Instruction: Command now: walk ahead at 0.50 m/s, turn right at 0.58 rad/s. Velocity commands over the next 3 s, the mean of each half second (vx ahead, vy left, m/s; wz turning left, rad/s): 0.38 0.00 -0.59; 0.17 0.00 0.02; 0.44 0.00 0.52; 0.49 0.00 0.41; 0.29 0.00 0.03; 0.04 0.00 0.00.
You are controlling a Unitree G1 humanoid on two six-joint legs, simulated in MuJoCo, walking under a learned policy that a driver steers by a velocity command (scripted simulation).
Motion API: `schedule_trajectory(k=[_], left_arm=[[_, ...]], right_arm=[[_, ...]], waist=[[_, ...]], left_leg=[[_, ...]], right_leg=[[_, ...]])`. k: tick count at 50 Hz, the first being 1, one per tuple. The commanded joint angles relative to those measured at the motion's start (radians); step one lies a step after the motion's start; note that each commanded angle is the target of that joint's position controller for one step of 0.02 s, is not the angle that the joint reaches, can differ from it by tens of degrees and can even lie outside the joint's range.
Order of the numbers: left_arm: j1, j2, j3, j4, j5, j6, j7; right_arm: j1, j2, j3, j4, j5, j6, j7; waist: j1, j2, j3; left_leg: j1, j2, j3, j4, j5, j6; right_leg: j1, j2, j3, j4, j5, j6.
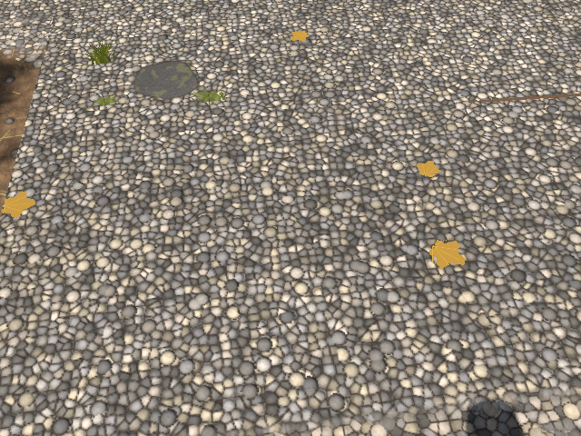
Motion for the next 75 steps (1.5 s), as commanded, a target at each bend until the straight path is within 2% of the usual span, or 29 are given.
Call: schedule_trajectory(k=[1, 5, 9, 12, 14, 15, 16, 17, 18, 20, 22, 29, 35, 36, 37, 38, 40, 42, 46, 50, 54, 56, 57, 58, 59, 60, 62, 69, 75], left_arm=[[-0.025, 0.168, 0.039, -0.082, -0.004, -0.025, 0.023], [0.027, 0.174, 0.042, -0.07, -0.009, -0.015, 0.037], [0.084, 0.167, 0.041, -0.047, -0.016, -0.007, 0.038], [0.079, 0.169, 0.043, -0.049, -0.01, 0.006, 0.048], [0.041, 0.132, 0.032, -0.078, -0.006, 0.014, 0.051], [0.034, 0.085, 0.014, -0.115, 0.012, 0.014, 0.053], [0.24, 0.036, -0.001, -0.125, -0.011, 0.009, 0.049], [0.247, 0.156, 0.02, -0.093, -0.019, 0.015, 0.052], [0.126, 0.207, 0.036, -0.111, -0.018, 0.028, 0.053], [0.034, 0.197, 0.045, -0.139, -0.005, 0.055, 0.061], [0.06, 0.134, 0.036, -0.15, -0.016, 0.077, 0.058], [-0.042, 0.083, 0.015, -0.211, 0.002, 0.089, 0.042], [-0.049, 0.076, 0.007, -0.18, 0.023, 0.078, 0.031], [-0.046, 0.127, 0.018, -0.183, 0.028, 0.076, 0.039], [-0.039, 0.208, 0.028, -0.207, 0.044, 0.076, 0.054], [-0.1, 0.17, 0.015, -0.204, 0.045, 0.081, 0.057], [-0.096, 0.184, 0.033, -0.19, 0.022, 0.078, 0.045], [-0.009, 0.223, 0.046, -0.16, 0.022, 0.059, 0.053], [-0.053, 0.131, 0.026, -0.139, -0.001, 0.001, 0.066], [-0.125, 0.165, 0.046, -0.132, 0.008, -0.016, 0.051], [-0.127, 0.184, 0.057, -0.103, -0.018, -0.009, 0.031], [-0.12, 0.13, 0.039, -0.096, -0.005, -0.004, 0.031], [-0.139, 0.063, 0.016, -0.114, 0.017, -0.005, 0.03], [-0.193, 0.035, 0.004, -0.202, 0.013, -0.025, 0.037], [-0.21, 0.114, 0.016, -0.191, -0.025, -0.052, 0.032], [-0.211, 0.143, 0.022, -0.186, -0.037, -0.069, 0.024], [-0.175, 0.145, 0.029, -0.149, 0.013, -0.079, 0.03], [-0.304, 0.062, 0.008, -0.176, 0.015, -0.064, 0.014], [-0.447, 0.067, 0.0, -0.224, -0.002, -0.081, -0.021]], right_arm=[[-0.01, -0.075, -0.021, -0.063, -0.014, 0.008, -0.006], [-0.147, -0.042, -0.003, -0.106, -0.006, 0.003, 0.007], [-0.217, -0.072, -0.005, -0.142, 0.009, -0.009, 0.024], [-0.178, -0.11, -0.017, -0.142, 0.006, -0.025, 0.031], [-0.019, -0.15, -0.037, -0.108, -0.019, -0.037, 0.023], [0.127, -0.217, -0.052, -0.099, -0.04, -0.037, 0.016], [0.169, -0.256, -0.059, -0.077, -0.04, -0.016, 0.02], [0.141, -0.162, -0.04, -0.102, -0.011, -0.001, 0.022], [0.094, -0.097, -0.02, -0.123, -0.007, 0.011, 0.015], [0.009, -0.07, -0.006, -0.121, -0.015, 0.035, 0.008], [-0.015, -0.083, -0.01, -0.106, -0.026, 0.037, 0.005], [-0.028, -0.144, -0.026, -0.073, -0.005, 0.066, -0.006], [-0.016, -0.114, 0.007, -0.005, 0.034, 0.068, 0.037], [0.032, -0.084, 0.021, 0.011, 0.023, 0.061, 0.043], [0.072, -0.043, 0.038, 0.0, -0.021, 0.053, 0.05], [0.153, -0.009, 0.049, 0.018, -0.012, 0.057, 0.046], [0.038, -0.104, 0.027, -0.003, 0.014, 0.076, 0.03], [-0.016, -0.147, 0.006, -0.025, 0.018, 0.095, 0.017], [0.014, -0.098, -0.012, -0.029, 0.034, 0.092, 0.02], [0.024, -0.039, 0.006, -0.026, 0.02, 0.09, 0.046], [0.092, -0.069, -0.005, -0.009, 0.02, 0.099, 0.055], [0.233, -0.117, -0.034, 0.04, 0.023, 0.104, 0.043], [0.349, -0.224, -0.069, 0.055, 0.026, 0.1, 0.027], [0.366, -0.342, -0.083, 0.022, 0.013, 0.077, 0.034], [0.327, -0.268, -0.06, -0.001, 0.006, 0.052, 0.042], [0.286, -0.205, -0.041, -0.017, 0.005, 0.036, 0.041], [0.197, -0.141, -0.019, -0.046, 0.012, 0.038, 0.033], [0.261, -0.146, -0.025, -0.048, 0.02, 0.043, -0.014], [0.354, -0.141, -0.034, -0.03, 0.032, 0.062, -0.026]], waist=[[-0.032, -0.043, -0.086], [0.021, -0.091, -0.058], [0.048, -0.109, -0.045], [0.017, -0.141, -0.049], [-0.067, -0.14, -0.151], [-0.118, -0.02, -0.31], [-0.026, 0.324, -0.463], [-0.043, 0.214, -0.43], [-0.074, 0.127, -0.297], [-0.041, 0.053, -0.162], [-0.005, 0.11, -0.12], [-0.023, 0.079, -0.174], [0.008, 0.081, -0.147], [-0.003, 0.048, -0.166], [-0.039, -0.081, -0.234], [-0.078, -0.207, -0.273], [-0.004, -0.209, -0.175], [0.057, -0.249, -0.067], [0.006, -0.167, -0.02], [-0.027, -0.125, -0.063], [-0.067, -0.101, -0.068], [-0.118, -0.029, -0.077], [-0.161, 0.209, -0.077], [-0.144, 0.388, -0.097], [-0.153, 0.21, -0.098], [-0.126, 0.165, -0.065], [-0.069, 0.055, -0.034], [-0.076, 0.052, -0.031], [-0.123, 0.077, 0.001]], left_leg=[[-0.074, 0.002, 0.002, -0.154, 0.124, -0.036], [0.002, -0.059, 0.009, -0.454, 0.372, -0.044], [0.043, -0.088, -0.015, -0.576, 0.396, -0.027], [0.096, -0.102, -0.022, -0.628, 0.281, 0.006], [0.347, -0.075, -0.012, -0.68, 0.374, 0.062], [0.628, 0.111, -0.169, -0.613, 0.599, 0.126], [0.937, 0.361, -0.572, -0.636, 0.673, 0.322], [0.883, 0.359, -0.61, -0.666, 0.52, 0.306], [0.758, 0.304, -0.43, -0.676, 0.52, 0.263], [0.515, 0.214, -0.225, -0.71, 0.598, 0.229], [0.369, 0.165, -0.107, -0.775, 0.608, 0.222], [0.377, 0.184, 0.046, -0.83, 0.6, 0.259], [0.341, 0.113, 0.038, -0.717, 0.425, 0.175], [0.285, 0.072, 0.046, -0.677, 0.343, 0.108], [0.199, 0.002, 0.083, -0.565, 0.054, 0.033], [0.177, -0.027, 0.094, -0.559, -0.143, -0.008], [0.117, -0.091, 0.158, -0.447, -0.113, -0.011], [-0.041, -0.059, 0.098, -0.196, -0.233, 0.007], [-0.164, 0.015, 0.006, -0.076, -0.146, 0.035], [0.073, 0.006, 0.082, -0.288, -0.012, 0.033], [0.25, -0.045, 0.161, -0.436, 0.067, 0.061], [0.436, -0.107, 0.183, -0.471, 0.004, 0.107], [0.544, 0.044, -0.103, -0.634, -0.072, 0.188], [0.674, 0.236, -0.718, -0.898, -0.344, 0.388], [0.684, 0.285, -0.756, -0.951, -0.439, 0.404], [0.645, 0.261, -0.671, -0.921, -0.391, 0.36], [0.524, 0.183, -0.466, -0.883, -0.155, 0.287], [0.441, 0.035, -0.174, -0.889, 0.331, 0.219], [0.496, 0.067, -0.252, -0.827, 0.297, 0.209]], right_leg=[[0.073, -0.247, 0.261, -0.192, 0.27, -0.191], [0.019, -0.188, 0.214, -0.182, 0.149, -0.131], [0.075, -0.221, 0.295, -0.122, 0.067, -0.113], [0.149, -0.238, 0.371, -0.012, 0.14, -0.089], [0.121, -0.144, 0.33, 0.207, 0.308, -0.021], [-0.024, -0.072, 0.244, 0.494, 0.112, 0.031], [-0.346, 0.051, 0.16, 0.79, -0.538, 0.093], [-0.426, -0.044, 0.187, 0.916, -0.499, 0.114], [-0.461, -0.073, 0.149, 0.945, -0.428, 0.132], [-0.419, -0.134, 0.094, 0.883, -0.342, 0.15], [-0.324, -0.158, 0.054, 0.8, -0.3, 0.15], [-0.212, -0.17, 0.012, 0.482, -0.092, 0.146], [0.109, -0.102, -0.042, -0.019, 0.093, 0.088], [0.239, -0.168, 0.028, -0.061, 0.257, 0.064], [0.371, -0.357, 0.192, 0.019, 0.63, 0.007], [0.325, -0.428, 0.225, 0.017, 0.427, -0.098], [0.23, -0.329, 0.2, -0.086, -0.233, -0.064], [0.187, -0.433, 0.336, -0.202, -0.451, -0.113], [0.202, -0.45, 0.248, -0.247, -0.313, -0.096], [0.086, -0.377, 0.018, -0.24, -0.124, -0.061], [0.017, -0.378, -0.06, -0.145, -0.244, -0.036], [-0.1, -0.329, -0.135, 0.07, -0.273, 0.014], [-0.251, -0.237, -0.233, 0.468, -0.255, 0.09], [-0.603, -0.046, -0.102, 0.77, -0.458, 0.134], [-0.699, -0.113, 0.035, 0.876, -0.407, 0.103], [-0.708, -0.154, 0.052, 0.859, -0.308, 0.069], [-0.605, -0.206, 0.054, 0.724, -0.152, 0.068], [-0.41, -0.121, 0.005, 0.274, 0.199, 0.14], [-0.351, -0.086, 0.021, 0.074, 0.264, 0.123]])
